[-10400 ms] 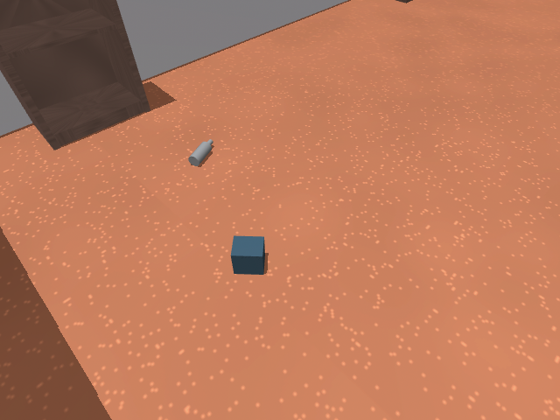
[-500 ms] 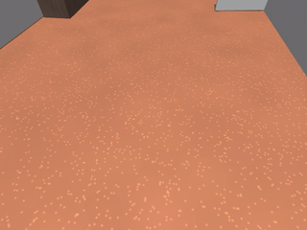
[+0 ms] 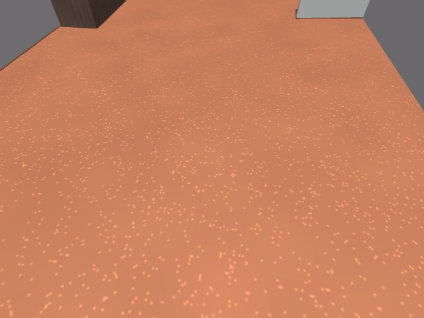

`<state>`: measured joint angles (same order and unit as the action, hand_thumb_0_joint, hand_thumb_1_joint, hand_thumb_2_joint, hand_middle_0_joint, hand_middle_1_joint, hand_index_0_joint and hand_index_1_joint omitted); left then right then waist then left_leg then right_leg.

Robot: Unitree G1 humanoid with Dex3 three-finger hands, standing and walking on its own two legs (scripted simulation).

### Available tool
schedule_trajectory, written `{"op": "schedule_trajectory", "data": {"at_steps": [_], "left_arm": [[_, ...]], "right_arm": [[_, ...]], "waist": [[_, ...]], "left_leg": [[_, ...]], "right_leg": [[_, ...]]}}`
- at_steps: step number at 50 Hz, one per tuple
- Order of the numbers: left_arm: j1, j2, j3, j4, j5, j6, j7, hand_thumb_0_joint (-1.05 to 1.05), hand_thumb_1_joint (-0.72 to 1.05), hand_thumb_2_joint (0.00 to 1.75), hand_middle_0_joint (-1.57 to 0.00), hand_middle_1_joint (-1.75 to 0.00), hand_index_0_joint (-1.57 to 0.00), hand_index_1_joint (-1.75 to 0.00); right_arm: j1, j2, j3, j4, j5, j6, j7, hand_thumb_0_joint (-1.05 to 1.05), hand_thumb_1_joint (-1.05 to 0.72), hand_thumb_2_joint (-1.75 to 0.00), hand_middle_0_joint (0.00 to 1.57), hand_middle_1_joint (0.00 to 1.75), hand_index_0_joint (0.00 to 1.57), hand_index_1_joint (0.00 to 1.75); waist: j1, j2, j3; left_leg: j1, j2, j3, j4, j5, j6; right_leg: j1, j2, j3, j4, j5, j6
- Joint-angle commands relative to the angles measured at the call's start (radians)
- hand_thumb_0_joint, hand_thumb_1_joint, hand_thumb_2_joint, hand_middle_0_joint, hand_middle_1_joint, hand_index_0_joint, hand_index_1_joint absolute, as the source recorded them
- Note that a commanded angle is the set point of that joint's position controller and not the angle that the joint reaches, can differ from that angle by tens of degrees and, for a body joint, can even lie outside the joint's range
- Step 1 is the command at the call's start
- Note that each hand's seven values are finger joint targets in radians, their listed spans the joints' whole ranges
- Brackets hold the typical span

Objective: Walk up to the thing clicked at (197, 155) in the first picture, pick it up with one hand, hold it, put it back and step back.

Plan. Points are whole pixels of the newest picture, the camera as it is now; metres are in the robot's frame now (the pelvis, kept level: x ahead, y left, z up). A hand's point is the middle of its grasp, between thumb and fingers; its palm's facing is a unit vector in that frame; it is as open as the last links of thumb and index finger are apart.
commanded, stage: stand
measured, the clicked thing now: out of the picture +0.21 +1.29 -0.75
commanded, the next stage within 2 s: walk up in 0.84 s
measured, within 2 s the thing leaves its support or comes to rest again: neither
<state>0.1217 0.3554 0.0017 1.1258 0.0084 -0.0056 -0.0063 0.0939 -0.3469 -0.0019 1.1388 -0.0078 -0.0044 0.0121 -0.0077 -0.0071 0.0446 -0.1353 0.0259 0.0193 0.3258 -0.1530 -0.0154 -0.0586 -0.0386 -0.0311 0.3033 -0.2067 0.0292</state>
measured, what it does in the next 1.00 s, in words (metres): stands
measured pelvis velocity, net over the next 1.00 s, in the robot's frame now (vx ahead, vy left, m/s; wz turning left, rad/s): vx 0.02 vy -0.01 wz -0.03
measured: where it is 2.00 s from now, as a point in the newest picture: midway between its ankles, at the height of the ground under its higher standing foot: (228, 290)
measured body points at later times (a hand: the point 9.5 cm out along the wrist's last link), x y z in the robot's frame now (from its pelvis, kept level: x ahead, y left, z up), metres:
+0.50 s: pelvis +0.00 +0.00 +0.00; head +0.00 +0.00 +0.45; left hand +0.07 +0.30 -0.13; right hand +0.07 -0.30 -0.13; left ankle +0.02 +0.13 -0.75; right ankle -0.03 -0.14 -0.75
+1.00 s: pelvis +0.02 -0.01 -0.01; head +0.02 -0.01 +0.44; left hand +0.08 +0.31 -0.13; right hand +0.08 -0.33 -0.13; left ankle +0.02 +0.13 -0.75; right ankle -0.01 -0.13 -0.74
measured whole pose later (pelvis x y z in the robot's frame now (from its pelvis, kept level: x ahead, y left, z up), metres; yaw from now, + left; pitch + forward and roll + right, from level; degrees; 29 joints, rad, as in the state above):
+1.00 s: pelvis +0.02 -0.01 -0.01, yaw -2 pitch -2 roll +1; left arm 0.20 0.41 0.06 1.05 0.04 -0.01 -0.06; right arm 0.18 -0.37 -0.07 1.04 -0.03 -0.03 0.06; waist 0.00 -0.02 0.02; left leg -0.18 0.03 0.04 0.45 -0.25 0.03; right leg -0.22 -0.04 -0.02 0.62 -0.48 -0.03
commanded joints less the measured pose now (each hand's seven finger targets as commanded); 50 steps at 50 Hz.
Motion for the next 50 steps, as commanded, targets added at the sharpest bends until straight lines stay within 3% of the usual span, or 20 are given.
{"op": "schedule_trajectory", "data": {"at_steps": [1,12,23,32,41,42,43,45,46,47,48,50], "left_arm": [[-0.036,0.213,0.043,-0.066,0.005,-0.023,0.014,0.0,0.9,0.9,-0.2,-0.3,-0.2,-0.3],[-0.025,0.215,0.045,-0.065,0.004,-0.02,0.013,0.0,0.9,0.9,-0.2,-0.3,-0.2,-0.3],[-0.023,0.209,0.042,-0.068,0.004,-0.019,0.012,0.0,0.9,0.9,-0.2,-0.3,-0.2,-0.3],[-0.019,0.214,0.044,-0.071,0.003,-0.02,0.014,0.0,0.9,0.9,-0.2,-0.3,-0.2,-0.3],[-0.02,0.215,0.043,-0.074,0.004,-0.019,0.014,0.0,0.9,0.9,-0.2,-0.3,-0.2,-0.3],[0.031,0.29,0.098,-0.118,0.022,-0.034,-0.014,0.0,0.9,0.9,-0.2,-0.3,-0.2,-0.3],[0.017,0.286,0.103,-0.116,0.032,-0.034,-0.022,0.0,0.9,0.9,-0.2,-0.3,-0.2,-0.3],[-0.021,0.236,0.104,-0.153,0.036,-0.035,-0.036,0.0,0.9,0.9,-0.2,-0.3,-0.2,-0.3],[-0.031,0.221,0.102,-0.169,0.035,-0.038,-0.041,0.0,0.9,0.9,-0.2,-0.3,-0.2,-0.3],[-0.046,0.226,0.106,-0.181,0.033,-0.039,-0.043,0.0,0.9,0.9,-0.2,-0.3,-0.2,-0.3],[-0.036,0.236,0.112,-0.191,0.031,-0.043,-0.048,0.0,0.9,0.9,-0.2,-0.3,-0.2,-0.3],[0.035,0.243,0.12,-0.192,0.023,-0.045,-0.061,0.0,0.9,0.9,-0.2,-0.3,-0.2,-0.3]], "right_arm": [[-0.043,-0.215,-0.039,-0.063,-0.003,-0.022,-0.016,0.0,-0.9,-0.9,0.2,0.3,0.2,0.3],[-0.038,-0.214,-0.036,-0.061,0.0,-0.024,-0.018,0.0,-0.9,-0.9,0.2,0.3,0.2,0.3],[-0.028,-0.217,-0.036,-0.059,-0.002,-0.022,-0.016,0.0,-0.9,-0.9,0.2,0.3,0.2,0.3],[-0.034,-0.219,-0.038,-0.065,-0.001,-0.025,-0.017,0.0,-0.9,-0.9,0.2,0.3,0.2,0.3],[-0.03,-0.215,-0.037,-0.066,-0.001,-0.024,-0.018,0.0,-0.9,-0.9,0.2,0.3,0.2,0.3],[0.053,-0.308,-0.1,-0.104,-0.013,-0.037,0.007,0.0,-0.9,-0.9,0.2,0.3,0.2,0.3],[0.072,-0.321,-0.113,-0.095,-0.024,-0.038,0.014,0.0,-0.9,-0.9,0.2,0.3,0.2,0.3],[0.063,-0.331,-0.131,-0.129,-0.024,-0.036,0.024,0.0,-0.9,-0.9,0.2,0.3,0.2,0.3],[0.074,-0.336,-0.14,-0.139,-0.025,-0.04,0.026,0.0,-0.9,-0.9,0.2,0.3,0.2,0.3],[0.082,-0.346,-0.148,-0.153,-0.028,-0.045,0.027,0.0,-0.9,-0.9,0.2,0.3,0.2,0.3],[0.099,-0.351,-0.153,-0.166,-0.028,-0.049,0.028,0.0,-0.9,-0.9,0.2,0.3,0.2,0.3],[0.042,-0.355,-0.158,-0.207,-0.031,-0.047,0.034,0.0,-0.9,-0.9,0.2,0.3,0.2,0.3]], "waist": [[0.001,0.008,-0.064],[0.006,0.009,-0.065],[0.004,0.011,-0.04],[0.008,0.015,-0.065],[0.005,0.01,-0.064],[0.002,0.022,-0.177],[-0.005,0.046,-0.1],[-0.015,0.114,0.064],[-0.019,0.146,0.111],[-0.033,0.153,0.119],[-0.036,0.156,0.069],[0.001,0.205,0.016]], "left_leg": [[0.043,0.112,-0.086,-0.038,0.139,0.027],[0.052,0.114,-0.09,-0.041,0.162,0.028],[0.028,0.107,-0.091,-0.051,0.088,0.028],[0.047,0.113,-0.092,-0.038,0.153,0.031],[0.048,0.112,-0.087,-0.038,0.153,0.027],[0.079,0.079,-0.105,0.015,-0.385,0.101],[0.023,0.109,-0.163,-0.007,-0.564,0.122],[-0.011,0.207,-0.291,-0.081,-0.634,0.185],[-0.002,0.265,-0.347,-0.119,-0.567,0.22],[0.01,0.303,-0.391,-0.145,-0.498,0.257],[0.033,0.315,-0.405,-0.167,-0.531,0.273],[-0.006,0.293,-0.344,-0.165,-0.531,0.248]], "right_leg": [[-0.04,-0.107,0.069,-0.06,0.114,-0.036],[-0.037,-0.105,0.067,-0.048,0.127,-0.038],[-0.055,-0.106,0.072,-0.06,0.071,-0.038],[-0.039,-0.108,0.07,-0.05,0.119,-0.038],[-0.043,-0.108,0.069,-0.043,0.124,-0.04],[-0.023,-0.05,0.037,0.055,-0.327,-0.082],[-0.143,-0.052,0.052,0.12,-0.469,-0.096],[-0.353,-0.018,-0.005,0.253,-0.388,-0.083],[-0.402,-0.003,-0.017,0.327,-0.261,-0.075],[-0.438,-0.024,0.013,0.359,-0.26,-0.067],[-0.43,-0.032,0.032,0.364,-0.325,-0.066],[-0.328,-0.047,0.033,0.315,-0.324,-0.065]]}}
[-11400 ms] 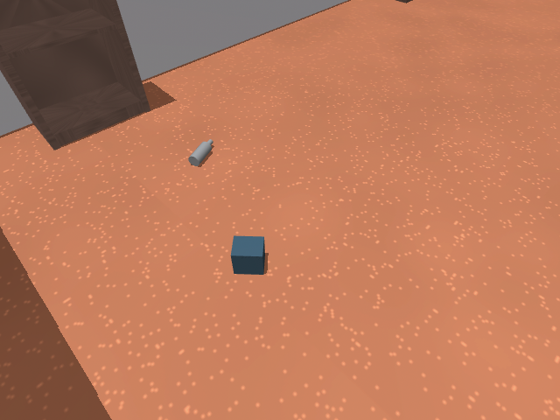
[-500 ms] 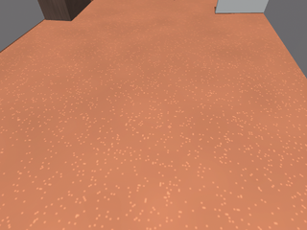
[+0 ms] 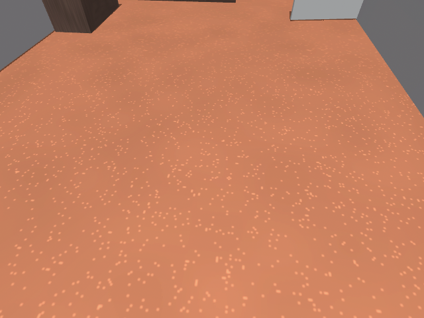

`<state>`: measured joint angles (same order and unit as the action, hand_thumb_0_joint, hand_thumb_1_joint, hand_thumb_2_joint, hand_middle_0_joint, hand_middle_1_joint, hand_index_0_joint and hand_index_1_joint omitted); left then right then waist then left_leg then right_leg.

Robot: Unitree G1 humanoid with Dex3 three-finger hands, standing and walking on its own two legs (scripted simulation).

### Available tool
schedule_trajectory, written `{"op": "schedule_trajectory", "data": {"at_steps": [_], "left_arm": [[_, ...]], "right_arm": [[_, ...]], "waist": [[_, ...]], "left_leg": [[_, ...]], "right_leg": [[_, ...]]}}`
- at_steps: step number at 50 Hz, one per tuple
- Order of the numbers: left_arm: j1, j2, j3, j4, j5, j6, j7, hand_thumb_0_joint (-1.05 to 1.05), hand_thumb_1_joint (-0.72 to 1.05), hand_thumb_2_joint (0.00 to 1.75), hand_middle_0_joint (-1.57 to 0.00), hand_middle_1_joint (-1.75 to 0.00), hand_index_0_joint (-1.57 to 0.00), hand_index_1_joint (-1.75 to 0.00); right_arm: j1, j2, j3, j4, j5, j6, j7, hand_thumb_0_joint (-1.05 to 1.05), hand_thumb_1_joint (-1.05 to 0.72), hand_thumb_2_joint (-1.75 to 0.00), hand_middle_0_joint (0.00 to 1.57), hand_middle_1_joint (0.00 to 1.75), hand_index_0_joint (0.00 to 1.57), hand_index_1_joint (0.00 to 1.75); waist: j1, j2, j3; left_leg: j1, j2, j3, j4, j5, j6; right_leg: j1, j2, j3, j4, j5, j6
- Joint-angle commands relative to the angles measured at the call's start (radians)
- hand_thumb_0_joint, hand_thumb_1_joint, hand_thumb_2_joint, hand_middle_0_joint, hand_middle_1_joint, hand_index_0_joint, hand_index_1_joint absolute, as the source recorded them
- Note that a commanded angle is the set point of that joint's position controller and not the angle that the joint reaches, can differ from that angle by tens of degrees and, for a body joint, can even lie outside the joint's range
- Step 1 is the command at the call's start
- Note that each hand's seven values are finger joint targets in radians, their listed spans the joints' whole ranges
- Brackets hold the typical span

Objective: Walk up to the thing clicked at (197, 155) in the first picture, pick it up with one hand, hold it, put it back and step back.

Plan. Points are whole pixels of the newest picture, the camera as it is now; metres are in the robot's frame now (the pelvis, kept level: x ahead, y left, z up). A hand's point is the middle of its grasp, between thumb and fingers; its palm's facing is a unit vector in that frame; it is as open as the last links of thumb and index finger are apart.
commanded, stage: walk up
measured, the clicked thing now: out of the picture +0.16 +1.31 -0.74
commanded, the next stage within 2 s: none
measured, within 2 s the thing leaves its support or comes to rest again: neither
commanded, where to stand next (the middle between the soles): +0.79 +0.03 m, yaw +2 degrees
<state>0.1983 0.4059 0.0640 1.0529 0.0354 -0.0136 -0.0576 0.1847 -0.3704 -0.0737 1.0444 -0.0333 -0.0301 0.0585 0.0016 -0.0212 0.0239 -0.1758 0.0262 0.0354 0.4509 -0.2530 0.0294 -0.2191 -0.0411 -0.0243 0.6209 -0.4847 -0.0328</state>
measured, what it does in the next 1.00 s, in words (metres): walks ahead: left foot, then right foot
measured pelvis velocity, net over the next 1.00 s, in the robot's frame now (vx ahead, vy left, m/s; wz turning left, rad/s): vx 0.39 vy -0.05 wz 0.06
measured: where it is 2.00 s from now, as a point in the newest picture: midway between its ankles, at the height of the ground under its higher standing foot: (221, 215)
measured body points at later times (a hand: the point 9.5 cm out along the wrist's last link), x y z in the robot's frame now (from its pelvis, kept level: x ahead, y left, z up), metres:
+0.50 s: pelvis +0.18 -0.01 -0.02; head +0.21 +0.00 +0.42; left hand +0.15 +0.31 -0.15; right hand +0.34 -0.30 -0.13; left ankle +0.28 +0.09 -0.74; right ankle +0.02 -0.13 -0.70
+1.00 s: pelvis +0.39 -0.05 -0.01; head +0.40 -0.08 +0.44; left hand +0.43 +0.29 -0.09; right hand +0.47 -0.37 -0.14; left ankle +0.34 +0.08 -0.68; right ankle +0.45 -0.16 -0.74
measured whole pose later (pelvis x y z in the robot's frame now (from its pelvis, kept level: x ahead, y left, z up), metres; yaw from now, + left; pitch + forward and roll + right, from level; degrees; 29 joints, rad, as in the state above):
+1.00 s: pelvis +0.39 -0.05 -0.01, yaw +3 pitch -3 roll +0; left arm 0.31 0.40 0.06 0.86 0.01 -0.10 -0.05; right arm 0.32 -0.45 -0.06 0.89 0.00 -0.02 0.05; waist 0.02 0.08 0.06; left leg -0.37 0.00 -0.03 1.08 -0.43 0.04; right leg -0.31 -0.03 -0.08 0.61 -0.25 -0.03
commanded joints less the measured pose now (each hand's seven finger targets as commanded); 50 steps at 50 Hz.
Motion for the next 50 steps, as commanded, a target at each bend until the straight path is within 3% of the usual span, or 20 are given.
{"op": "schedule_trajectory", "data": {"at_steps": [1,2,3,4,5,8,11,17,21,22,23,24,27,31,36,42,43,44,45,50], "left_arm": [[0.045,0.183,0.064,-0.093,-0.004,-0.041,-0.007,0.0,0.9,0.9,-0.2,-0.3,-0.2,-0.3],[0.182,0.192,0.076,-0.043,-0.003,-0.049,0.001,0.0,0.9,0.9,-0.2,-0.3,-0.2,-0.3],[0.327,0.251,0.1,-0.002,0.005,-0.056,0.017,0.0,0.9,0.9,-0.2,-0.3,-0.2,-0.3],[0.336,0.375,0.128,-0.027,0.023,-0.064,0.028,0.0,0.9,0.9,-0.2,-0.3,-0.2,-0.3],[0.186,0.379,0.115,-0.094,0.017,-0.067,0.034,0.0,0.9,0.9,-0.2,-0.3,-0.2,-0.3],[0.044,0.257,0.08,-0.157,-0.012,-0.088,0.042,0.0,0.9,0.9,-0.2,-0.3,-0.2,-0.3],[0.068,0.222,0.069,-0.171,-0.024,-0.089,0.042,0.0,0.9,0.9,-0.2,-0.3,-0.2,-0.3],[0.126,0.253,0.074,-0.204,-0.014,-0.075,0.042,0.0,0.9,0.9,-0.2,-0.3,-0.2,-0.3],[0.119,0.257,0.058,-0.226,-0.029,-0.069,0.051,0.0,0.9,0.9,-0.2,-0.3,-0.2,-0.3],[0.166,0.212,0.039,-0.233,-0.036,-0.065,0.051,0.0,0.9,0.9,-0.2,-0.3,-0.2,-0.3],[0.216,0.149,0.03,-0.25,-0.053,-0.063,0.047,0.0,0.9,0.9,-0.2,-0.3,-0.2,-0.3],[0.196,0.235,0.05,-0.25,-0.054,-0.061,0.057,0.0,0.9,0.9,-0.2,-0.3,-0.2,-0.3],[0.199,0.231,0.031,-0.222,-0.049,-0.063,0.041,0.0,0.9,0.9,-0.2,-0.3,-0.2,-0.3],[0.249,0.192,0.039,-0.199,-0.03,-0.052,0.009,0.0,0.9,0.9,-0.2,-0.3,-0.2,-0.3],[0.125,0.188,0.053,-0.238,-0.015,-0.061,-0.012,0.0,0.9,0.9,-0.2,-0.3,-0.2,-0.3],[0.217,0.215,0.083,-0.19,-0.009,-0.083,-0.003,0.0,0.9,0.9,-0.2,-0.3,-0.2,-0.3],[0.292,0.249,0.098,-0.179,-0.007,-0.092,0.01,0.0,0.9,0.9,-0.2,-0.3,-0.2,-0.3],[0.361,0.337,0.118,-0.186,0.0,-0.104,0.027,0.0,0.9,0.9,-0.2,-0.3,-0.2,-0.3],[0.318,0.373,0.11,-0.213,-0.013,-0.106,0.03,0.0,0.9,0.9,-0.2,-0.3,-0.2,-0.3],[0.158,0.277,0.072,-0.254,-0.035,-0.102,0.038,0.0,0.9,0.9,-0.2,-0.3,-0.2,-0.3]], "right_arm": [[-0.128,-0.322,-0.089,-0.135,-0.004,-0.014,-0.008,0.0,-0.9,-0.9,0.2,0.3,0.2,0.3],[-0.209,-0.276,-0.077,-0.159,-0.002,-0.006,-0.007,0.0,-0.9,-0.9,0.2,0.3,0.2,0.3],[-0.227,-0.186,-0.05,-0.183,-0.004,0.001,-0.008,0.0,-0.9,-0.9,0.2,0.3,0.2,0.3],[-0.223,-0.139,-0.028,-0.217,0.001,0.003,-0.01,0.0,-0.9,-0.9,0.2,0.3,0.2,0.3],[-0.195,-0.198,-0.037,-0.202,0.012,0.003,-0.021,0.0,-0.9,-0.9,0.2,0.3,0.2,0.3],[-0.033,-0.24,-0.044,-0.125,0.023,-0.012,-0.009,0.0,-0.9,-0.9,0.2,0.3,0.2,0.3],[-0.003,-0.217,-0.037,-0.126,0.02,-0.003,0.008,0.0,-0.9,-0.9,0.2,0.3,0.2,0.3],[-0.147,-0.195,-0.037,-0.227,0.011,-0.001,0.026,0.0,-0.9,-0.9,0.2,0.3,0.2,0.3],[0.065,-0.219,-0.065,-0.207,-0.007,-0.012,0.012,0.0,-0.9,-0.9,0.2,0.3,0.2,0.3],[0.213,-0.268,-0.092,-0.181,-0.02,-0.018,0.002,0.0,-0.9,-0.9,0.2,0.3,0.2,0.3],[0.296,-0.364,-0.127,-0.2,-0.026,-0.023,-0.013,0.0,-0.9,-0.9,0.2,0.3,0.2,0.3],[0.271,-0.393,-0.127,-0.218,0.024,-0.026,-0.014,0.0,-0.9,-0.9,0.2,0.3,0.2,0.3],[0.067,-0.287,-0.078,-0.267,0.043,-0.03,-0.03,0.0,-0.9,-0.9,0.2,0.3,0.2,0.3],[0.05,-0.254,-0.059,-0.285,0.022,-0.059,-0.019,0.0,-0.9,-0.9,0.2,0.3,0.2,0.3],[0.076,-0.285,-0.071,-0.303,0.018,-0.068,-0.002,0.0,-0.9,-0.9,0.2,0.3,0.2,0.3],[0.039,-0.243,-0.049,-0.327,0.02,-0.05,0.0,0.0,-0.9,-0.9,0.2,0.3,0.2,0.3],[0.073,-0.203,-0.03,-0.322,0.017,-0.048,-0.002,0.0,-0.9,-0.9,0.2,0.3,0.2,0.3],[0.093,-0.137,-0.007,-0.337,0.019,-0.048,-0.001,0.0,-0.9,-0.9,0.2,0.3,0.2,0.3],[0.1,-0.209,-0.022,-0.327,0.023,-0.04,-0.011,0.0,-0.9,-0.9,0.2,0.3,0.2,0.3],[0.164,-0.243,-0.032,-0.242,0.037,-0.032,-0.011,0.0,-0.9,-0.9,0.2,0.3,0.2,0.3]], "waist": [[0.056,0.228,0.022],[0.141,0.144,-0.011],[0.212,-0.116,-0.029],[0.211,-0.307,0.064],[0.145,-0.11,0.145],[0.017,-0.032,0.138],[0.013,-0.092,0.11],[0.07,-0.093,0.093],[-0.051,-0.007,-0.015],[-0.107,0.106,-0.121],[-0.134,0.303,-0.22],[-0.136,0.232,-0.254],[-0.025,0.08,0.012],[0.006,0.149,0.053],[-0.023,0.185,0.077],[0.067,0.053,0.004],[0.109,-0.069,-0.042],[0.132,-0.302,-0.041],[0.107,-0.194,-0.025],[0.015,-0.137,0.02]], "left_leg": [[-0.065,0.255,-0.277,-0.23,-0.388,0.165],[-0.206,0.157,-0.149,-0.074,-0.369,0.104],[-0.414,0.019,-0.001,0.256,-0.379,0.046],[-0.68,-0.118,-0.044,0.538,-0.351,0.0],[-0.648,-0.053,-0.217,0.583,-0.242,-0.002],[-0.544,0.015,-0.209,0.58,-0.018,-0.009],[-0.427,-0.008,-0.139,0.452,0.053,-0.034],[-0.291,0.009,0.006,0.144,0.113,0.002],[0.042,-0.022,0.049,0.071,0.116,0.076],[0.29,0.011,-0.039,0.057,0.019,0.126],[0.476,0.293,-0.534,-0.031,-0.121,0.237],[0.444,0.397,-0.806,-0.175,-0.163,0.345],[0.065,0.3,-0.382,-0.219,-0.161,0.207],[-0.089,0.198,-0.145,-0.246,-0.033,0.179],[-0.098,0.215,-0.149,-0.27,-0.228,0.192],[-0.229,0.153,-0.066,0.005,-0.221,0.113],[-0.308,0.09,-0.005,0.229,-0.161,0.088],[-0.467,-0.037,0.065,0.579,-0.261,0.032],[-0.547,-0.054,-0.034,0.698,-0.285,0.012],[-0.41,0.047,-0.143,0.598,-0.115,-0.007]], "right_leg": [[0.004,-0.044,0.011,-0.107,0.067,-0.017],[0.237,0.004,-0.035,-0.184,0.188,-0.01],[0.425,-0.054,0.1,-0.35,0.012,-0.011],[0.404,-0.293,0.552,-0.527,-0.305,-0.066],[0.262,-0.4,0.65,-0.589,-0.365,-0.119],[0.283,-0.228,0.278,-0.51,0.14,-0.054],[0.253,-0.157,0.046,-0.445,0.545,-0.036],[0.249,-0.19,-0.002,-0.391,0.628,-0.083],[0.14,-0.165,-0.063,-0.037,0.801,-0.095],[-0.021,-0.103,-0.086,0.23,0.689,-0.06],[-0.292,0.093,-0.064,0.561,0.265,-0.001],[-0.356,0.139,0.1,0.694,-0.084,-0.022],[-0.327,-0.011,0.152,0.607,0.089,-0.03],[-0.203,-0.043,0.067,0.345,0.169,0.026],[-0.212,-0.059,-0.001,0.071,0.263,0.031],[0.132,0.001,-0.042,-0.056,0.294,0.006],[0.267,-0.027,0.028,-0.128,0.157,-0.018],[0.32,-0.256,0.411,-0.306,-0.059,-0.086],[0.29,-0.406,0.702,-0.414,-0.092,-0.207],[0.105,-0.255,0.271,-0.35,0.3,-0.182]]}}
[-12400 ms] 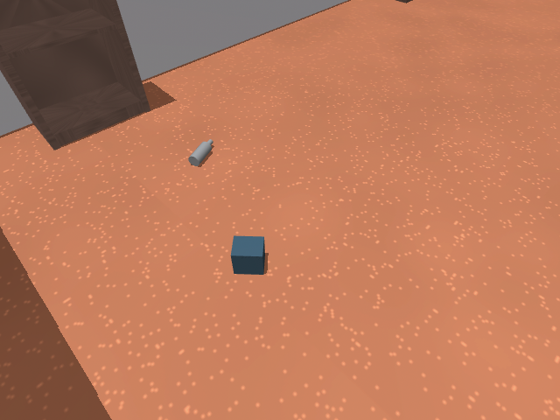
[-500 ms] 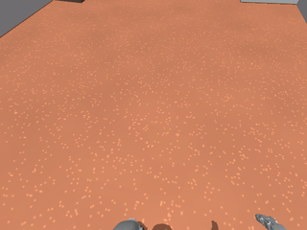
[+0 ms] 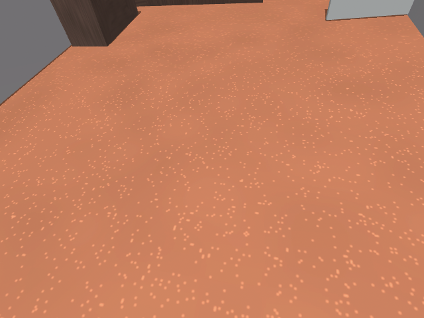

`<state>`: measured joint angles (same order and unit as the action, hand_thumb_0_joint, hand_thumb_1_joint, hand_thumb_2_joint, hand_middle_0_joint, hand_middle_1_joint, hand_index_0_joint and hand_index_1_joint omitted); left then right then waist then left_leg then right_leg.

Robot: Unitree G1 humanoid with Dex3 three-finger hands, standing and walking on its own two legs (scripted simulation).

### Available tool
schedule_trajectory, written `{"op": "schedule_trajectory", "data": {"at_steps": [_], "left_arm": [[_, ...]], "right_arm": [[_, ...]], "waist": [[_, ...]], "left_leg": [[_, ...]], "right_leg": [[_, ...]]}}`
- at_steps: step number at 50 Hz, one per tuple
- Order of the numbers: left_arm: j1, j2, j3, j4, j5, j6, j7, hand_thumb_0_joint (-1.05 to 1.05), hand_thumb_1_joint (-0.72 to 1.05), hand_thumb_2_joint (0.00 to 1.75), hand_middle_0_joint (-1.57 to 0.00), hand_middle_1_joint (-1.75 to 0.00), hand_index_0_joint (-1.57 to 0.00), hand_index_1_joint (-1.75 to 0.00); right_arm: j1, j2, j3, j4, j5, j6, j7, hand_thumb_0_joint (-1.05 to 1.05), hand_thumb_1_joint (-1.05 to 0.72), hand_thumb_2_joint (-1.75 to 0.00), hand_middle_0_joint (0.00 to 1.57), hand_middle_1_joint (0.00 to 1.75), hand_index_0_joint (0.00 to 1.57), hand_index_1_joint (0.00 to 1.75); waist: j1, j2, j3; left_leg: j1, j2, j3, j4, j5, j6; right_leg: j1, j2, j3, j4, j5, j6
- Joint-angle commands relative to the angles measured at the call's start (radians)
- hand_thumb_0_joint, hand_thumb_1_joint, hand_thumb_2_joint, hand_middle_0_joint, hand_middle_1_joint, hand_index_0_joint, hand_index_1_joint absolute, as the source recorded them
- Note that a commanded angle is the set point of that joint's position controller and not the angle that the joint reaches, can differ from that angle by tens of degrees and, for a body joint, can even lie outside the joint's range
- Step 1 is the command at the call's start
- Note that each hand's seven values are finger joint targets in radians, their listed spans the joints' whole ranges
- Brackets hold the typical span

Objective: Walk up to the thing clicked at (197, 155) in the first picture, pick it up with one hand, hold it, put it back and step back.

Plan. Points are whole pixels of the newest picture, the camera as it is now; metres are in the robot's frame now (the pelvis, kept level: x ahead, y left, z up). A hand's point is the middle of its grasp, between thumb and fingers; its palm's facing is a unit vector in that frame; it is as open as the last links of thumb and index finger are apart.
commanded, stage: walk up
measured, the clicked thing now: out of the picture -0.15 +1.37 -0.73
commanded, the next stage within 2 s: none
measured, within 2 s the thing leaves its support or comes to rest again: neither
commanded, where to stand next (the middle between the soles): +0.40 +0.05 m, yaw -2 degrees
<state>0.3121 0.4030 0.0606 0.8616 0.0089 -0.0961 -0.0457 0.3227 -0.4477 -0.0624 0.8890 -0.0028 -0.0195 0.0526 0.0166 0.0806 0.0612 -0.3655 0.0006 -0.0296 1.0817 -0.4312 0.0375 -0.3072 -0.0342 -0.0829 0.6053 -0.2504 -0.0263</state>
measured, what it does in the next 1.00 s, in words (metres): walks ahead, turning left: left foot, then right foot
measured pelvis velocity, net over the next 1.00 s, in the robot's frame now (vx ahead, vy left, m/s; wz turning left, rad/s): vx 0.39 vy -0.04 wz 0.79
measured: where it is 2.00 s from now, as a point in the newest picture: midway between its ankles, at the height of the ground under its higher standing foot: (233, 289)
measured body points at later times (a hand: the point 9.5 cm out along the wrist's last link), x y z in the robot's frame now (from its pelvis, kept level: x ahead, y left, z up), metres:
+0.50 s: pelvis +0.19 +0.02 +0.00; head +0.20 +0.07 +0.45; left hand +0.26 +0.35 -0.12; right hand +0.31 -0.29 -0.08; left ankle +0.21 +0.15 -0.73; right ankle +0.28 -0.10 -0.67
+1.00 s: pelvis +0.39 -0.04 +0.01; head +0.42 -0.01 +0.46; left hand +0.20 +0.24 -0.09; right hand +0.71 -0.18 -0.09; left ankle +0.35 +0.10 -0.69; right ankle +0.45 -0.11 -0.73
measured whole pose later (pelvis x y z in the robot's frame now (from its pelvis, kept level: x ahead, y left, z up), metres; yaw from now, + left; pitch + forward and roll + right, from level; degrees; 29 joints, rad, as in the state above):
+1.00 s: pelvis +0.39 -0.04 +0.01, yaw +45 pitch -2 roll +1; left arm 0.24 0.43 0.06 0.79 0.02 -0.01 -0.04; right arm 0.21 -0.46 -0.06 0.77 -0.02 0.03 0.06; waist 0.07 -0.01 0.13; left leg -0.47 0.03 0.04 0.80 -0.27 0.02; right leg -0.20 -0.10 -0.24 0.55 -0.31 -0.02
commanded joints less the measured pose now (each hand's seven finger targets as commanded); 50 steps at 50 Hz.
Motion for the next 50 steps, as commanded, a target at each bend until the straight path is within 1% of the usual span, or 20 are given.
{"op": "schedule_trajectory", "data": {"at_steps": [1,5,7,9,11,13,14,15,16,18,21,30,33,34,35,36,37,41,45,50], "left_arm": [[0.049,0.278,0.073,-0.069,-0.007,-0.022,0.027,0.0,0.9,0.9,-0.2,-0.3,-0.2,-0.3],[0.05,0.294,0.08,-0.093,0.0,-0.025,0.025,0.0,0.9,0.9,-0.2,-0.3,-0.2,-0.3],[-0.135,0.291,0.088,-0.159,0.021,-0.007,0.0,0.0,0.9,0.9,-0.2,-0.3,-0.2,-0.3],[-0.149,0.28,0.088,-0.18,0.029,0.01,0.0,0.0,0.9,0.9,-0.2,-0.3,-0.2,-0.3],[-0.169,0.294,0.091,-0.177,0.038,0.03,-0.001,0.0,0.9,0.9,-0.2,-0.3,-0.2,-0.3],[-0.148,0.274,0.078,-0.171,0.036,0.049,-0.004,0.0,0.9,0.9,-0.2,-0.3,-0.2,-0.3],[-0.111,0.222,0.054,-0.174,0.033,0.058,-0.011,0.0,0.9,0.9,-0.2,-0.3,-0.2,-0.3],[-0.122,0.139,0.033,-0.208,0.024,0.062,-0.018,0.0,0.9,0.9,-0.2,-0.3,-0.2,-0.3],[-0.171,0.196,0.027,-0.25,0.015,0.055,-0.016,0.0,0.9,0.9,-0.2,-0.3,-0.2,-0.3],[-0.175,0.265,0.036,-0.215,0.016,0.047,-0.014,0.0,0.9,0.9,-0.2,-0.3,-0.2,-0.3],[-0.131,0.277,0.056,-0.158,0.014,0.067,-0.021,0.0,0.9,0.9,-0.2,-0.3,-0.2,-0.3],[-0.226,0.211,0.082,-0.223,0.014,0.088,-0.05,0.0,0.9,0.9,-0.2,-0.3,-0.2,-0.3],[-0.07,0.209,0.094,-0.177,0.005,0.073,-0.019,0.0,0.9,0.9,-0.2,-0.3,-0.2,-0.3],[0.017,0.267,0.113,-0.161,0.018,0.067,-0.004,0.0,0.9,0.9,-0.2,-0.3,-0.2,-0.3],[0.055,0.342,0.12,-0.159,0.035,0.061,0.008,0.0,0.9,0.9,-0.2,-0.3,-0.2,-0.3],[-0.108,0.362,0.115,-0.201,0.039,0.066,0.009,0.0,0.9,0.9,-0.2,-0.3,-0.2,-0.3],[-0.178,0.359,0.109,-0.211,0.035,0.068,0.003,0.0,0.9,0.9,-0.2,-0.3,-0.2,-0.3],[-0.193,0.261,0.076,-0.166,0.023,0.057,0.008,0.0,0.9,0.9,-0.2,-0.3,-0.2,-0.3],[-0.104,0.254,0.071,-0.155,0.009,0.046,0.022,0.0,0.9,0.9,-0.2,-0.3,-0.2,-0.3],[-0.116,0.271,0.07,-0.183,0.006,0.069,0.033,0.0,0.9,0.9,-0.2,-0.3,-0.2,-0.3]], "right_arm": [[0.028,-0.161,-0.046,-0.081,-0.001,-0.038,-0.001,0.0,-0.9,-0.9,0.2,0.3,0.2,0.3],[-0.054,-0.138,-0.048,-0.11,-0.017,-0.029,0.021,0.0,-0.9,-0.9,0.2,0.3,0.2,0.3],[-0.033,-0.124,-0.047,-0.117,-0.002,0.006,0.045,0.0,-0.9,-0.9,0.2,0.3,0.2,0.3],[-0.066,-0.146,-0.055,-0.136,0.0,0.017,0.053,0.0,-0.9,-0.9,0.2,0.3,0.2,0.3],[-0.031,-0.161,-0.069,-0.137,-0.004,0.012,0.054,0.0,-0.9,-0.9,0.2,0.3,0.2,0.3],[0.118,-0.183,-0.085,-0.086,-0.001,0.008,0.034,0.0,-0.9,-0.9,0.2,0.3,0.2,0.3],[0.227,-0.222,-0.103,-0.065,-0.006,0.002,0.009,0.0,-0.9,-0.9,0.2,0.3,0.2,0.3],[0.27,-0.301,-0.115,-0.083,-0.026,-0.007,-0.015,0.0,-0.9,-0.9,0.2,0.3,0.2,0.3],[0.24,-0.36,-0.114,-0.113,-0.006,-0.012,-0.016,0.0,-0.9,-0.9,0.2,0.3,0.2,0.3],[0.09,-0.319,-0.094,-0.147,0.005,-0.02,-0.032,0.0,-0.9,-0.9,0.2,0.3,0.2,0.3],[0.034,-0.263,-0.068,-0.165,0.002,-0.029,-0.044,0.0,-0.9,-0.9,0.2,0.3,0.2,0.3],[0.038,-0.271,-0.075,-0.194,-0.025,-0.044,-0.067,0.0,-0.9,-0.9,0.2,0.3,0.2,0.3],[-0.044,-0.221,-0.054,-0.218,-0.027,-0.027,-0.075,0.0,-0.9,-0.9,0.2,0.3,0.2,0.3],[-0.008,-0.147,-0.031,-0.214,-0.02,-0.021,-0.082,0.0,-0.9,-0.9,0.2,0.3,0.2,0.3],[0.037,-0.06,-0.005,-0.224,-0.009,-0.012,-0.085,0.0,-0.9,-0.9,0.2,0.3,0.2,0.3],[0.081,-0.124,-0.026,-0.206,-0.013,-0.003,-0.094,0.0,-0.9,-0.9,0.2,0.3,0.2,0.3],[0.051,-0.195,-0.049,-0.183,-0.012,-0.001,-0.094,0.0,-0.9,-0.9,0.2,0.3,0.2,0.3],[0.066,-0.172,-0.045,-0.126,-0.004,0.01,-0.036,0.0,-0.9,-0.9,0.2,0.3,0.2,0.3],[-0.038,-0.129,-0.031,-0.167,-0.019,0.027,-0.006,0.0,-0.9,-0.9,0.2,0.3,0.2,0.3],[-0.095,-0.127,-0.044,-0.214,-0.016,0.044,0.007,0.0,-0.9,-0.9,0.2,0.3,0.2,0.3]], "waist": [[0.003,-0.238,-0.005],[0.023,-0.222,0.015],[0.007,-0.377,-0.031],[0.019,-0.3,-0.021],[-0.01,-0.232,-0.005],[-0.074,-0.07,-0.083],[-0.134,0.121,-0.126],[-0.122,0.327,-0.079],[-0.111,0.21,-0.092],[-0.048,0.027,-0.028],[-0.008,0.052,-0.038],[0.0,0.104,-0.003],[0.11,0.063,-0.07],[0.158,-0.094,-0.125],[0.144,-0.36,-0.17],[0.066,-0.369,-0.13],[0.036,-0.346,-0.072],[-0.001,-0.319,-0.016],[0.037,-0.265,-0.032],[0.038,-0.237,-0.061]], "left_leg": [[-0.197,0.068,-0.06,-0.084,0.08,-0.026],[-0.163,0.086,0.014,-0.292,0.154,-0.039],[-0.166,0.114,0.071,-0.293,0.287,-0.031],[-0.054,0.123,0.086,-0.364,0.284,-0.025],[0.056,0.093,0.133,-0.384,0.205,-0.011],[0.28,-0.004,0.182,-0.446,0.149,0.02],[0.436,-0.016,0.065,-0.56,0.017,0.08],[0.484,0.241,-0.447,-0.702,0.01,0.171],[0.444,0.376,-0.925,-0.9,-0.129,0.317],[0.336,0.342,-0.702,-0.878,-0.214,0.291],[0.132,0.214,-0.458,-0.829,-0.082,0.204],[0.032,0.14,-0.369,-0.742,0.082,0.159],[-0.129,0.055,-0.299,-0.509,0.29,0.07],[-0.251,-0.023,-0.238,-0.301,0.153,0.026],[-0.374,-0.122,-0.115,-0.05,-0.152,0.002],[-0.392,-0.058,-0.045,0.059,-0.114,-0.019],[-0.343,0.002,-0.049,0.105,-0.071,-0.025],[-0.247,0.067,-0.014,-0.055,0.071,-0.019],[-0.204,0.049,0.037,-0.218,0.136,-0.028],[-0.045,0.031,0.107,-0.354,0.197,-0.019]], "right_leg": [[0.166,-0.249,0.284,-0.331,0.115,-0.191],[0.144,-0.245,0.2,-0.348,0.019,-0.202],[0.2,-0.266,0.033,-0.341,-0.012,-0.149],[0.086,-0.258,0.01,-0.311,-0.101,-0.13],[-0.003,-0.279,-0.01,-0.235,-0.213,-0.116],[-0.063,-0.211,-0.079,0.068,-0.111,-0.09],[-0.173,-0.131,-0.124,0.429,-0.031,-0.058],[-0.417,0.01,-0.096,0.683,-0.337,0.014],[-0.524,0.054,0.106,0.695,-0.394,0.007],[-0.466,-0.05,0.193,0.636,-0.345,0.006],[-0.255,-0.055,0.155,0.457,-0.225,0.017],[-0.14,-0.012,0.131,0.151,-0.069,0.018],[0.211,0.021,0.102,-0.077,0.014,-0.021],[0.372,-0.08,0.235,-0.158,-0.045,-0.038],[0.42,-0.348,0.511,-0.293,-0.247,-0.054],[0.285,-0.469,0.681,-0.436,-0.489,-0.114],[0.161,-0.45,0.709,-0.454,-0.484,-0.163],[0.14,-0.267,0.248,-0.32,-0.146,-0.145],[0.254,-0.298,0.097,-0.228,0.451,-0.119],[0.206,-0.325,-0.038,-0.144,0.527,-0.052]]}}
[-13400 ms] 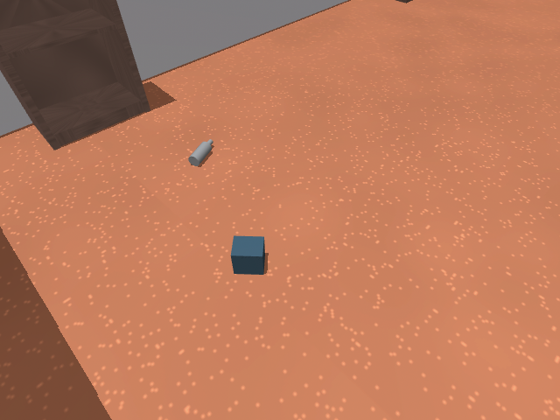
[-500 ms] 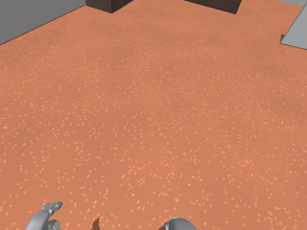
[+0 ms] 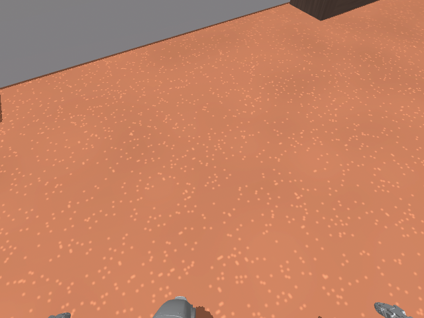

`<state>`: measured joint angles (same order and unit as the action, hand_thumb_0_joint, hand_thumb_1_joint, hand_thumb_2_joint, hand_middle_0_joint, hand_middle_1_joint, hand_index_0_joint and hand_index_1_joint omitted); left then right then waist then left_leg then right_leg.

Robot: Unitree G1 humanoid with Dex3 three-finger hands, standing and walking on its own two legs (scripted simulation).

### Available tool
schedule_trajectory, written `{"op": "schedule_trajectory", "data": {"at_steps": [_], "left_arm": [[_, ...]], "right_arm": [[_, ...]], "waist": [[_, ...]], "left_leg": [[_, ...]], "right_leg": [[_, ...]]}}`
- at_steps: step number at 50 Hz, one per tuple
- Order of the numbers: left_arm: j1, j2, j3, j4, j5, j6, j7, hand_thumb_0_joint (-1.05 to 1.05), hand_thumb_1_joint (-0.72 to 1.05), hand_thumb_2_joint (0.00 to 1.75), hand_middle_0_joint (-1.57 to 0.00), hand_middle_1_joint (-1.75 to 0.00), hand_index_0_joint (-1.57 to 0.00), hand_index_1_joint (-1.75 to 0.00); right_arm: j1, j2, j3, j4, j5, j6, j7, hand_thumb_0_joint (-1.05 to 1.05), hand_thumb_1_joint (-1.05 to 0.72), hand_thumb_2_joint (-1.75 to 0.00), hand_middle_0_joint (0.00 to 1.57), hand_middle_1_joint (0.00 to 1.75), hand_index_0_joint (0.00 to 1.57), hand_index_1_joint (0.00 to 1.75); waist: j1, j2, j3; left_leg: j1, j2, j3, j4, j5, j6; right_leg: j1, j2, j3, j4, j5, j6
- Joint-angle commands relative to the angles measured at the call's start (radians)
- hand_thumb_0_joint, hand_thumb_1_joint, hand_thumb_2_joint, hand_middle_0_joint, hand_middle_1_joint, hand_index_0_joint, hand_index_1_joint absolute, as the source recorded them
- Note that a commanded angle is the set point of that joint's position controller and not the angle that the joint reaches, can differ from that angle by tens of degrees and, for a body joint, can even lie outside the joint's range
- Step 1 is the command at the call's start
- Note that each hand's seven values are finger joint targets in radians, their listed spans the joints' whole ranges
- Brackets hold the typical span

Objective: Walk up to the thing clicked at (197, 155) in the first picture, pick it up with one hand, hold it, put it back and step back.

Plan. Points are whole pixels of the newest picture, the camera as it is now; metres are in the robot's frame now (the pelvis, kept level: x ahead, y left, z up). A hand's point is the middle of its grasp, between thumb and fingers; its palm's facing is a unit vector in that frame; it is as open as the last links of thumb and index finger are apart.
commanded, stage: walk up
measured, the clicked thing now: out of the picture +0.62 +1.37 -0.74
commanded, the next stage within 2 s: none
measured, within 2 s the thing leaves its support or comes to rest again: neither
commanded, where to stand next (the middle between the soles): +0.07 +0.06 m, yaw +58 degrees
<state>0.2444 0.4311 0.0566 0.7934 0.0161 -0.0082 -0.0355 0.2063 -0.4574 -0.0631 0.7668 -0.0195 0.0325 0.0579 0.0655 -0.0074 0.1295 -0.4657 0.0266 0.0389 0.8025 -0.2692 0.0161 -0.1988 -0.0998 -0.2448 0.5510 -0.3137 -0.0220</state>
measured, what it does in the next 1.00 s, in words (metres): steps on the spot, turning left: left foot, then right foot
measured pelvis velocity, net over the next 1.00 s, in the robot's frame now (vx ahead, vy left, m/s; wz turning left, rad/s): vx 0.01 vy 0.00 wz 0.81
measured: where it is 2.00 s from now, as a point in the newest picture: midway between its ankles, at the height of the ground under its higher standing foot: outside the picture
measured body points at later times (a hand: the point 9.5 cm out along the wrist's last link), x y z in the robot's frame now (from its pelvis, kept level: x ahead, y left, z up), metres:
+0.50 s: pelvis +0.03 -0.04 -0.02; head +0.09 -0.05 +0.42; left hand -0.03 +0.30 -0.10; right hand +0.29 -0.27 -0.14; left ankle +0.00 +0.09 -0.67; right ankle +0.12 -0.15 -0.73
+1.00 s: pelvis +0.01 +0.00 -0.02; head +0.01 +0.04 +0.42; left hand -0.17 +0.28 -0.15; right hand +0.30 -0.19 -0.11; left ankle -0.07 +0.11 -0.73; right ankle +0.14 -0.07 -0.71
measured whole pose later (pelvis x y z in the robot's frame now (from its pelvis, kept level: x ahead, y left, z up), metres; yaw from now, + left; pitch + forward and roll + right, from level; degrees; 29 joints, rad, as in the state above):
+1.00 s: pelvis +0.01 +0.00 -0.02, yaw +47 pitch -2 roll +0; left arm 0.24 0.44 0.05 0.83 0.01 0.02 -0.02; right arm 0.30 -0.42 -0.04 0.81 -0.01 -0.01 -0.01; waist 0.00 -0.05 0.10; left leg -0.36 -0.06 -0.15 0.77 -0.37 -0.01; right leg -0.48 -0.07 -0.04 0.93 -0.46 -0.02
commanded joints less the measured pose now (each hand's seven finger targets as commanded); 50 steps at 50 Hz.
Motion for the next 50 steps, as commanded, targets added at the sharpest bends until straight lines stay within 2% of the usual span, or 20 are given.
{"op": "schedule_trajectory", "data": {"at_steps": [1,5,6,7,9,11,15,17,18,19,20,21,26,30,35,36,38,39,42,50], "left_arm": [[-0.039,0.254,0.076,-0.118,0.001,-0.014,0.024,0.0,0.9,0.9,-0.2,-0.3,-0.2,-0.3],[0.006,0.234,0.063,-0.127,-0.014,-0.008,0.029,0.0,0.9,0.9,-0.2,-0.3,-0.2,-0.3],[0.044,0.178,0.053,-0.144,-0.02,-0.006,0.025,0.0,0.9,0.9,-0.2,-0.3,-0.2,-0.3],[0.0,0.182,0.051,-0.164,-0.029,-0.001,0.031,0.0,0.9,0.9,-0.2,-0.3,-0.2,-0.3],[-0.016,0.229,0.056,-0.151,-0.017,0.005,0.041,0.0,0.9,0.9,-0.2,-0.3,-0.2,-0.3],[0.024,0.209,0.052,-0.121,-0.024,0.0,0.045,0.0,0.9,0.9,-0.2,-0.3,-0.2,-0.3],[0.094,0.185,0.048,-0.073,-0.036,-0.012,0.07,0.0,0.9,0.9,-0.2,-0.3,-0.2,-0.3],[0.178,0.192,0.058,-0.052,-0.031,-0.025,0.082,0.0,0.9,0.9,-0.2,-0.3,-0.2,-0.3],[0.249,0.237,0.073,-0.038,-0.019,-0.035,0.09,0.0,0.9,0.9,-0.2,-0.3,-0.2,-0.3],[0.218,0.354,0.098,-0.058,0.005,-0.041,0.097,0.0,0.9,0.9,-0.2,-0.3,-0.2,-0.3],[0.095,0.404,0.109,-0.089,0.005,-0.034,0.099,0.0,0.9,0.9,-0.2,-0.3,-0.2,-0.3],[0.017,0.383,0.105,-0.116,-0.003,-0.034,0.1,0.0,0.9,0.9,-0.2,-0.3,-0.2,-0.3],[0.03,0.302,0.1,-0.099,0.017,-0.053,0.091,0.0,0.9,0.9,-0.2,-0.3,-0.2,-0.3],[0.026,0.322,0.115,-0.122,0.033,-0.044,0.059,0.0,0.9,0.9,-0.2,-0.3,-0.2,-0.3],[-0.04,0.321,0.104,-0.121,0.027,-0.011,0.028,0.0,0.9,0.9,-0.2,-0.3,-0.2,-0.3],[-0.003,0.254,0.082,-0.113,0.019,0.001,0.023,0.0,0.9,0.9,-0.2,-0.3,-0.2,-0.3],[-0.073,0.207,0.05,-0.156,-0.003,0.004,0.03,0.0,0.9,0.9,-0.2,-0.3,-0.2,-0.3],[-0.168,0.28,0.066,-0.151,0.001,-0.008,0.041,0.0,0.9,0.9,-0.2,-0.3,-0.2,-0.3],[0.029,0.243,0.066,-0.048,-0.013,-0.014,0.034,0.0,0.9,0.9,-0.2,-0.3,-0.2,-0.3],[0.011,0.188,0.063,-0.049,-0.006,-0.005,0.036,0.0,0.9,0.9,-0.2,-0.3,-0.2,-0.3]], "right_arm": [[0.01,-0.125,-0.048,-0.106,0.001,-0.005,0.001,0.0,-0.9,-0.9,0.2,0.3,0.2,0.3],[0.141,-0.19,-0.086,-0.102,-0.024,-0.003,-0.019,0.0,-0.9,-0.9,0.2,0.3,0.2,0.3],[0.133,-0.259,-0.104,-0.129,-0.037,-0.004,-0.033,0.0,-0.9,-0.9,0.2,0.3,0.2,0.3],[0.099,-0.301,-0.111,-0.156,-0.016,-0.005,-0.04,0.0,-0.9,-0.9,0.2,0.3,0.2,0.3],[0.06,-0.221,-0.096,-0.183,0.004,0.0,-0.055,0.0,-0.9,-0.9,0.2,0.3,0.2,0.3],[0.007,-0.193,-0.085,-0.195,-0.005,0.001,-0.064,0.0,-0.9,-0.9,0.2,0.3,0.2,0.3],[-0.034,-0.199,-0.092,-0.218,-0.044,-0.002,-0.037,0.0,-0.9,-0.9,0.2,0.3,0.2,0.3],[-0.096,-0.194,-0.095,-0.247,-0.045,-0.002,-0.028,0.0,-0.9,-0.9,0.2,0.3,0.2,0.3],[-0.137,-0.157,-0.079,-0.268,-0.037,-0.003,-0.026,0.0,-0.9,-0.9,0.2,0.3,0.2,0.3],[-0.113,-0.079,-0.059,-0.286,-0.034,-0.002,-0.025,0.0,-0.9,-0.9,0.2,0.3,0.2,0.3],[-0.042,-0.13,-0.08,-0.255,-0.05,0.015,-0.031,0.0,-0.9,-0.9,0.2,0.3,0.2,0.3],[-0.017,-0.193,-0.107,-0.225,-0.056,0.029,-0.026,0.0,-0.9,-0.9,0.2,0.3,0.2,0.3],[0.038,-0.155,-0.109,-0.162,-0.024,0.022,0.023,0.0,-0.9,-0.9,0.2,0.3,0.2,0.3],[-0.04,-0.137,-0.095,-0.14,-0.003,0.013,0.016,0.0,-0.9,-0.9,0.2,0.3,0.2,0.3],[0.129,-0.154,-0.097,-0.016,0.017,-0.019,-0.014,0.0,-0.9,-0.9,0.2,0.3,0.2,0.3],[0.198,-0.199,-0.111,0.016,0.008,-0.032,-0.028,0.0,-0.9,-0.9,0.2,0.3,0.2,0.3],[0.166,-0.412,-0.135,-0.036,-0.002,-0.045,-0.046,0.0,-0.9,-0.9,0.2,0.3,0.2,0.3],[0.136,-0.398,-0.13,-0.017,0.01,-0.047,-0.051,0.0,-0.9,-0.9,0.2,0.3,0.2,0.3],[0.053,-0.26,-0.072,-0.029,0.012,-0.068,-0.082,0.0,-0.9,-0.9,0.2,0.3,0.2,0.3],[0.052,-0.238,-0.057,-0.054,0.01,-0.075,-0.103,0.0,-0.9,-0.9,0.2,0.3,0.2,0.3]], "waist": [[-0.012,-0.144,-0.141],[-0.105,-0.006,-0.245],[-0.098,0.222,-0.244],[-0.109,0.32,-0.269],[-0.098,0.084,-0.22],[-0.068,0.143,-0.171],[-0.074,0.2,-0.171],[-0.009,0.146,-0.228],[0.052,0.029,-0.24],[0.044,-0.255,-0.231],[-0.015,-0.251,-0.205],[-0.053,-0.15,-0.147],[-0.043,-0.201,-0.136],[0.009,-0.25,-0.129],[-0.067,-0.164,-0.175],[-0.112,0.006,-0.22],[-0.138,0.311,-0.104],[-0.141,0.198,-0.017],[-0.043,0.179,-0.093],[-0.038,0.181,-0.155]], "left_leg": [[0.08,-0.004,0.048,-0.098,0.017,0.011],[0.419,-0.042,-0.043,-0.284,-0.007,0.123],[0.526,0.108,-0.318,-0.343,0.229,0.189],[0.532,0.284,-0.628,-0.376,0.483,0.356],[0.455,0.233,-0.411,-0.347,0.51,0.285],[0.344,0.131,-0.301,-0.279,0.516,0.201],[0.117,0.08,-0.348,-0.251,0.576,0.201],[0.014,0.022,-0.371,-0.158,0.518,0.163],[-0.069,-0.048,-0.328,-0.032,0.405,0.108],[-0.228,-0.185,-0.164,0.188,-0.025,0.027],[-0.217,-0.101,-0.17,0.356,-0.306,-0.005],[-0.192,-0.06,-0.213,0.46,-0.269,-0.018],[-0.166,-0.013,-0.124,0.359,-0.074,-0.051],[-0.09,-0.009,-0.032,0.11,-0.204,-0.059],[0.265,-0.068,0.065,-0.213,-0.113,-0.042],[0.405,-0.071,-0.015,-0.306,-0.152,-0.013],[0.296,0.298,-0.815,-0.554,-0.363,0.238],[0.195,0.32,-0.839,-0.56,-0.314,0.289],[0.249,0.162,-0.456,-0.316,0.095,0.2],[0.121,0.138,-0.458,-0.16,0.489,0.203]], "right_leg": [[0.092,-0.278,0.126,-0.061,0.593,-0.065],[-0.086,-0.2,0.036,0.378,0.542,0.02],[-0.31,-0.06,0.005,0.566,0.094,0.068],[-0.449,0.056,0.097,0.677,-0.349,0.105],[-0.412,-0.031,0.213,0.645,-0.329,0.066],[-0.36,-0.043,0.233,0.49,-0.262,0.045],[-0.163,0.045,0.173,0.302,-0.125,0.017],[0.003,0.064,0.18,0.131,0.039,-0.011],[0.085,-0.008,0.274,-0.056,0.104,-0.038],[0.131,-0.326,0.589,-0.17,0.239,-0.115],[-0.005,-0.548,0.761,-0.234,0.222,-0.256],[-0.095,-0.543,0.73,-0.23,0.153,-0.293],[0.021,-0.254,0.262,-0.11,0.153,-0.138],[0.034,-0.277,0.202,-0.134,-0.096,-0.16],[-0.165,-0.276,0.096,0.063,-0.24,-0.106],[-0.252,-0.221,0.058,0.277,-0.263,-0.064],[-0.601,-0.026,0.167,0.576,-0.309,0.032],[-0.558,-0.064,0.259,0.586,-0.281,0.021],[-0.445,-0.066,0.267,0.499,-0.151,0.006],[-0.179,0.048,0.214,0.281,-0.103,-0.018]]}}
